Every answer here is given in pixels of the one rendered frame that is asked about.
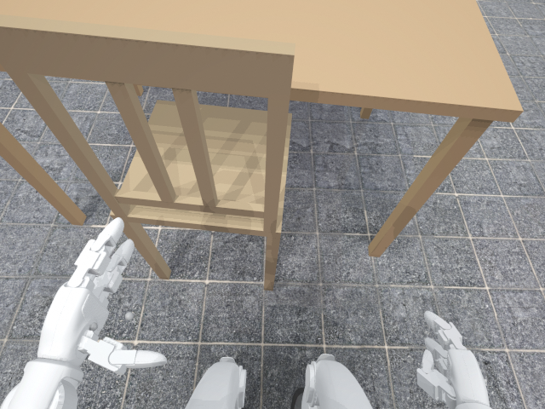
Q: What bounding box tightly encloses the robot thigh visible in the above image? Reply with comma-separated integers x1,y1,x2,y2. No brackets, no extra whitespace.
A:
185,362,246,409
305,360,373,409

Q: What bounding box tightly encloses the chair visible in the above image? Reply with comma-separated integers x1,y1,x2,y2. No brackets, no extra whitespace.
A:
0,14,295,291

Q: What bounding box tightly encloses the robot right hand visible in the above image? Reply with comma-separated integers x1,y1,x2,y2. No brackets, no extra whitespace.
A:
416,311,490,409

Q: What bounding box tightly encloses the robot right thigh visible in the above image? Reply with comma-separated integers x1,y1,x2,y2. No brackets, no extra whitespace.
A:
305,360,373,409

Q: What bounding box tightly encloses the robot left forearm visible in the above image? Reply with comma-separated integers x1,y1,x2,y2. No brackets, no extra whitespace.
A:
0,359,84,409

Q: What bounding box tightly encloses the robot left hand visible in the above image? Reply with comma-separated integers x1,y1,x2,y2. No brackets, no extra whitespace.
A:
37,217,167,376

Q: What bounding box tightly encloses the table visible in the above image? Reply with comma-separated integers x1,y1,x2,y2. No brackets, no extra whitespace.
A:
0,0,524,257

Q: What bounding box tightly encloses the robot left thigh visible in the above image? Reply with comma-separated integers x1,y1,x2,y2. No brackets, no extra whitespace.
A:
185,362,246,409

